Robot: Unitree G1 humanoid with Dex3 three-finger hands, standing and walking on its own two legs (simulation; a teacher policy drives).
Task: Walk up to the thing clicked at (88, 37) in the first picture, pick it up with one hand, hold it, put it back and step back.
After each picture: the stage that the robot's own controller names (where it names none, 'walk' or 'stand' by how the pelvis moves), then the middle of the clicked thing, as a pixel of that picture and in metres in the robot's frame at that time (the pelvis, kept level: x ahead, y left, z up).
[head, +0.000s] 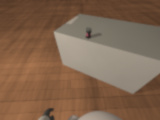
stand; (88, 33) +0.95 +0.08 +0.01
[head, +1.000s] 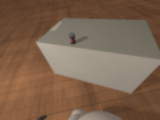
walk; (72, 38) +0.80 +0.27 +0.03
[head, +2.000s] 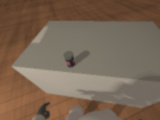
stand; (69, 59) +0.43 +0.20 +0.05
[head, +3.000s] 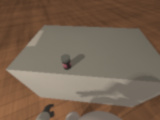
stand; (66, 62) +0.44 +0.22 +0.02
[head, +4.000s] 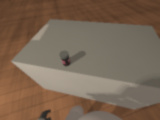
stand; (65, 58) +0.45 +0.25 +0.02
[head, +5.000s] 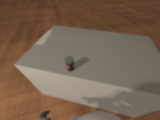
stand; (70, 64) +0.44 +0.19 +0.01
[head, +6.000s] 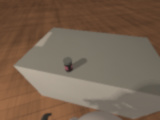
stand; (68, 64) +0.44 +0.21 +0.01
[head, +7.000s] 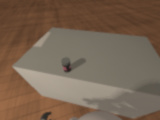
stand; (66, 65) +0.43 +0.22 +0.01
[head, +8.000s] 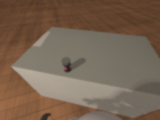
stand; (66, 65) +0.43 +0.22 +0.01
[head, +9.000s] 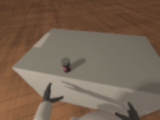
rise first; (66, 65) +0.43 +0.24 +0.01
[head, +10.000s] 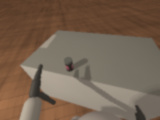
go down; (69, 64) +0.45 +0.24 +0.01
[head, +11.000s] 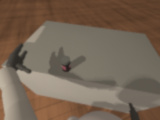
go down; (65, 64) +0.42 +0.21 +0.02
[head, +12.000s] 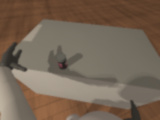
approach; (62, 61) +0.44 +0.22 +0.03
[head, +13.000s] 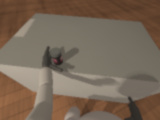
close in; (57, 57) +0.44 +0.24 +0.06
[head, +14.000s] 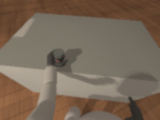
lift; (60, 58) +0.43 +0.22 +0.07
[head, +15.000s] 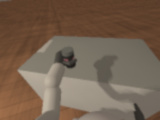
lift; (69, 57) +0.35 +0.16 +0.22
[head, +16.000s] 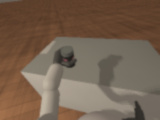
hold; (68, 57) +0.33 +0.16 +0.23
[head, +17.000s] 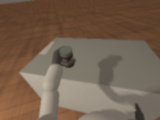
hold; (67, 57) +0.33 +0.16 +0.24
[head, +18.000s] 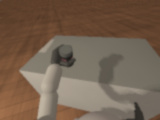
hold; (67, 56) +0.32 +0.16 +0.24
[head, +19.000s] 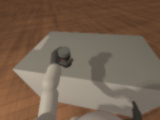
crouch; (65, 57) +0.36 +0.18 +0.19
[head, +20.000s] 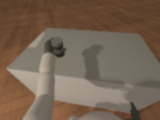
lower; (58, 47) +0.43 +0.23 +0.19
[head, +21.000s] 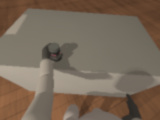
lower; (55, 52) +0.47 +0.23 +0.07
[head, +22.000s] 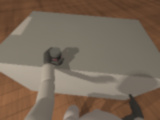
lower; (56, 56) +0.44 +0.23 +0.07
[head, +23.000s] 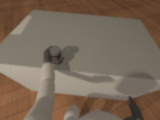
lower; (56, 55) +0.44 +0.23 +0.07
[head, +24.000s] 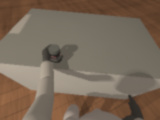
lower; (55, 54) +0.45 +0.24 +0.07
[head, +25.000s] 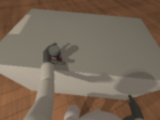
open; (56, 55) +0.44 +0.24 +0.07
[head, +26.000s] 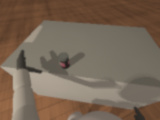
sink last; (64, 61) +0.43 +0.22 +0.05
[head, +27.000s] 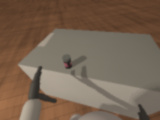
stand; (67, 62) +0.46 +0.25 +0.02
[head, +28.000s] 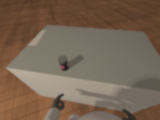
stand; (63, 63) +0.43 +0.24 +0.02
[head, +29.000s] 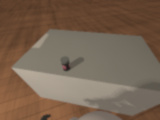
stand; (65, 64) +0.46 +0.23 +0.01
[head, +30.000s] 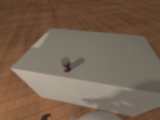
stand; (66, 65) +0.44 +0.22 +0.01
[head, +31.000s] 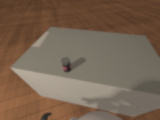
stand; (66, 65) +0.43 +0.22 +0.01
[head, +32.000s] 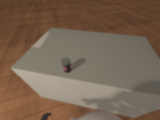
stand; (66, 65) +0.43 +0.22 +0.01
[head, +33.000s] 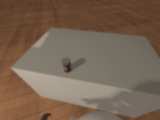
stand; (66, 65) +0.43 +0.22 +0.01
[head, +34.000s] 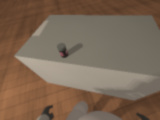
walk; (63, 50) +0.52 +0.28 +0.02
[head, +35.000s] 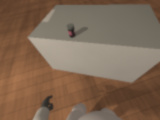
walk; (71, 30) +0.77 +0.24 +0.03
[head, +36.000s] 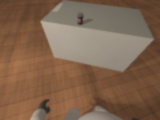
stand; (80, 19) +1.05 +0.20 +0.03
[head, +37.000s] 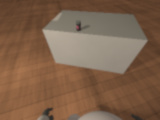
stand; (78, 25) +1.07 +0.23 +0.01
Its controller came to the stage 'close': yes
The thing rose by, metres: 0.24
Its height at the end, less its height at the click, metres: +0.00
